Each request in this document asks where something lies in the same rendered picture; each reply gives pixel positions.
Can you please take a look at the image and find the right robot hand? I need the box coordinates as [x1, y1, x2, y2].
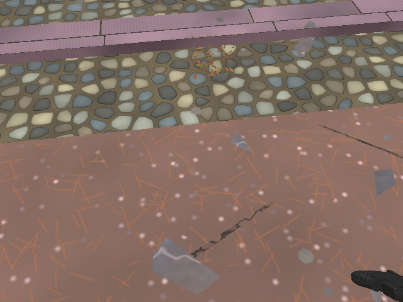
[351, 270, 403, 302]

